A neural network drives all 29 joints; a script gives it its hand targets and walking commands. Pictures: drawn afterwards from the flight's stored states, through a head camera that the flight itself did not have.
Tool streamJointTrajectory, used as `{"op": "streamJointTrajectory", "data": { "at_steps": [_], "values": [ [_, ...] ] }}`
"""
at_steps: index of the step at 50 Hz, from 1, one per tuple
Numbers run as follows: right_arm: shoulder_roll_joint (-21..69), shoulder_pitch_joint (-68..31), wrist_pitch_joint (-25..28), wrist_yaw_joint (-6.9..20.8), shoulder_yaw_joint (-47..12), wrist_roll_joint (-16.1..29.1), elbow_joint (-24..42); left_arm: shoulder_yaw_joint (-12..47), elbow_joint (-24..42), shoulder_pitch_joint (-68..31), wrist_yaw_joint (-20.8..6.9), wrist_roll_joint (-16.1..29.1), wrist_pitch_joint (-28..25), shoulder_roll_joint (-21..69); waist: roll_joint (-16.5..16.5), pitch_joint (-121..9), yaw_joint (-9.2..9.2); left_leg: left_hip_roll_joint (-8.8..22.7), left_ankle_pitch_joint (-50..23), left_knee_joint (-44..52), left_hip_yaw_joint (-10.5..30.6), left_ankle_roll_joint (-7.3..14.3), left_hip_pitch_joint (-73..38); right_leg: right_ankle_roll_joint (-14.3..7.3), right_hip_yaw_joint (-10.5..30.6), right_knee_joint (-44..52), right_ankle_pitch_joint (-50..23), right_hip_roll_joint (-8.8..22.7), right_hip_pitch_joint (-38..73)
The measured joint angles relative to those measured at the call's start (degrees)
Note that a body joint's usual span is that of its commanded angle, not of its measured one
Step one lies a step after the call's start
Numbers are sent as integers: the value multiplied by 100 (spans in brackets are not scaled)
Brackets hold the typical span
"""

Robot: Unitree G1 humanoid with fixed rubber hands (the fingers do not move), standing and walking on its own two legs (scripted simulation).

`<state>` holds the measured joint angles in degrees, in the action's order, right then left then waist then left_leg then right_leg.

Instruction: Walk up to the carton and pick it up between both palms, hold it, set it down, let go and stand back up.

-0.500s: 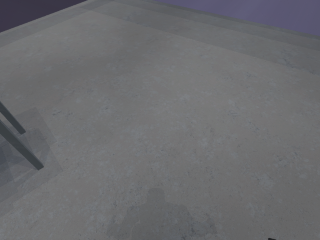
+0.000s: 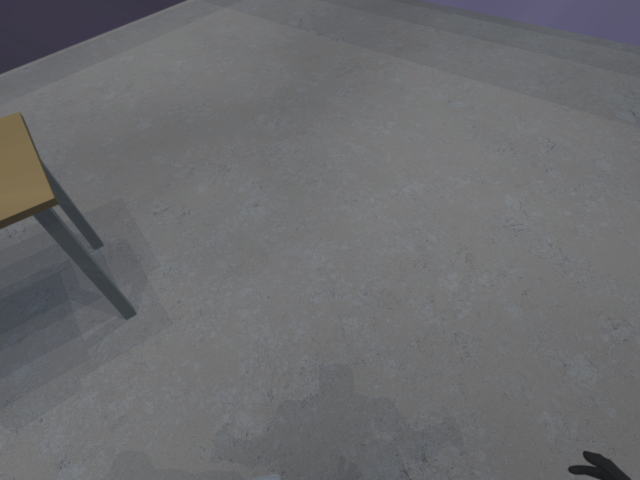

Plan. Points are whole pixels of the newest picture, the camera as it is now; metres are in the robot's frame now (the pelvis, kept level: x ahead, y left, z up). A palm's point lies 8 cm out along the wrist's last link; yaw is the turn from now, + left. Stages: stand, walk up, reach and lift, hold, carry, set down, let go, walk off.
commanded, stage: walk up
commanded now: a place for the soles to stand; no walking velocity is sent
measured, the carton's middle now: out of the picture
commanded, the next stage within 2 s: none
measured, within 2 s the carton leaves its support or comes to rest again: neither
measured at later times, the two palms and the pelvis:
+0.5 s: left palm out of the picture +0.08 +0.44 -0.08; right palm (473, 441) +0.19 -0.18 -0.11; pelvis +0.05 +0.10 +0.00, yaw +8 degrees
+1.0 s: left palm out of the picture +0.06 +0.57 -0.09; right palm (371, 407) +0.24 -0.05 -0.10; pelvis +0.08 +0.23 +0.00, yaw +16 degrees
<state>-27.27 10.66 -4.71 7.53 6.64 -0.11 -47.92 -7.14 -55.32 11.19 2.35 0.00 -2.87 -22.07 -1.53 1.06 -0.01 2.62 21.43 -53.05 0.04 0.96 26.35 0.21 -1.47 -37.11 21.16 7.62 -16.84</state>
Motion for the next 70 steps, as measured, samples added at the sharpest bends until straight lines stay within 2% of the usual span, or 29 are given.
{"op": "streamJointTrajectory", "data": {
  "at_steps": [2,4,6,8,11,14,19,21,22,23,24,27,30,37,40,41,42,43,45,48,51,56,57,59,60,62,64,70],
  "values": [
    [-22,2,9,1,51,0,23,-20,64,-4,-1,-1,-23,-100,-6,0,1,70,69,286,2,0,-8,48,-64,0,44,137,0],
    [-34,29,93,3,72,1,31,-25,108,-5,-2,-1,-25,-200,-28,11,12,78,-9,1113,7,-18,-207,57,-116,-178,151,263,-40],
    [120,53,199,-28,62,-31,7,-7,106,-67,13,-1,50,-312,92,140,25,-97,-168,1040,-3,-110,-237,57,-99,-1030,616,305,-209],
    [279,115,211,-28,-66,-35,6,64,112,-67,25,-2,66,-325,80,139,27,-161,-186,1138,61,-59,-277,57,-106,-1836,857,-34,-523],
    [448,154,211,-71,-224,-35,10,200,118,-65,19,-1,58,-311,80,155,22,-278,-350,1538,82,67,-417,57,-93,-2123,868,-446,-873],
    [495,160,212,-111,-268,-35,48,290,199,-63,15,-1,35,-275,83,252,18,-464,-395,1680,77,180,-498,57,-84,-1864,870,-576,-1021],
    [523,161,197,-168,-250,-35,180,386,230,-62,53,0,16,-233,74,323,17,-732,-349,1715,79,260,-544,57,-81,-866,768,-673,-1017],
    [530,162,186,-192,-218,-35,282,406,232,-61,102,0,4,-207,53,320,16,-811,-329,1715,79,278,-543,48,-77,-287,406,-714,-954],
    [522,155,167,-193,-195,-35,335,403,234,-45,124,0,-33,-171,-4,320,15,-822,-312,1696,100,280,-543,-15,-83,-34,-218,-727,-882],
    [523,130,151,-193,-183,-35,381,390,232,-10,146,0,-87,-148,-40,339,13,-828,-308,1543,102,194,-510,-93,-93,115,-784,-721,-800],
    [519,104,139,-193,-180,-35,396,370,227,22,164,1,-100,-121,-76,346,10,-828,-176,1144,98,71,-416,-153,-106,122,-881,-710,-727],
    [441,91,85,-175,-173,-35,403,286,228,43,169,0,-99,-36,-106,344,11,-803,-2,-200,103,-53,-119,-194,-128,141,-576,-534,-454],
    [299,94,56,-81,-122,-35,408,236,231,43,168,0,-109,21,-137,341,18,-593,7,-557,114,-78,-66,-194,-136,197,-479,-340,-263],
    [69,94,23,-34,-30,-35,409,93,234,42,99,0,-114,2,-229,341,19,-160,95,-332,114,-116,-63,-92,-181,197,-357,-32,-112],
    [72,154,90,-34,-20,-34,399,64,278,33,54,-1,-114,-78,-224,335,28,-21,184,682,122,-115,-215,-32,-270,100,-271,104,-112],
    [59,204,156,-34,-9,-33,398,67,293,31,39,-1,-102,-121,-221,337,33,-17,172,1208,123,-115,-365,-30,-289,-119,-152,166,-163],
    [74,222,219,-51,11,-34,366,67,296,17,35,-1,-74,-178,-163,393,29,-86,-189,1286,98,-120,-400,-53,-277,-511,76,269,-243],
    [143,227,244,-77,13,-43,301,61,290,-9,35,-1,-8,-220,-77,476,31,-180,-249,1087,87,-119,-405,-61,-233,-1043,452,303,-323],
    [305,270,225,-88,-78,-46,202,95,251,-8,34,-1,85,-245,4,466,35,-262,-188,1065,123,-82,-472,-62,-213,-1906,746,83,-591],
    [435,288,231,-107,-203,-46,202,192,228,-6,12,-1,86,-246,30,464,30,-309,-283,1403,143,-22,-578,-62,-201,-2238,755,-283,-943],
    [459,295,251,-130,-230,-46,202,274,231,-4,-8,-1,74,-245,35,462,26,-409,-349,1598,138,52,-643,-62,-193,-1894,758,-444,-1032],
    [462,295,248,-185,-208,-46,277,369,232,-3,25,0,-33,-238,34,462,24,-551,-274,1624,137,111,-650,-62,-190,-806,750,-608,-1017],
    [465,294,234,-186,-216,-46,310,374,231,-1,37,0,-61,-232,39,458,22,-575,-255,1621,134,111,-647,-62,-185,-388,579,-638,-949],
    [462,269,172,-186,-234,-47,376,366,227,55,70,0,-176,-207,16,466,21,-601,-139,1353,136,112,-617,-134,-186,70,-824,-638,-800],
    [461,237,139,-187,-250,-47,380,351,217,94,90,0,-207,-185,-5,469,18,-602,-23,914,134,112,-532,-167,-192,26,-992,-637,-755],
    [422,217,99,-187,-262,-47,383,332,193,116,105,0,-205,-122,-55,462,19,-600,40,-11,137,88,-316,-197,-196,0,-728,-594,-586],
    [330,219,90,-176,-243,-46,386,326,195,116,106,0,-219,-72,-95,462,22,-590,46,-489,142,41,-141,-197,-199,1,-548,-483,-473],
    [57,221,42,-104,-153,-46,341,209,195,116,91,0,-219,-41,-241,459,26,-379,50,-619,149,-112,14,-197,-205,-11,-359,-270,-286]
  ]
}}
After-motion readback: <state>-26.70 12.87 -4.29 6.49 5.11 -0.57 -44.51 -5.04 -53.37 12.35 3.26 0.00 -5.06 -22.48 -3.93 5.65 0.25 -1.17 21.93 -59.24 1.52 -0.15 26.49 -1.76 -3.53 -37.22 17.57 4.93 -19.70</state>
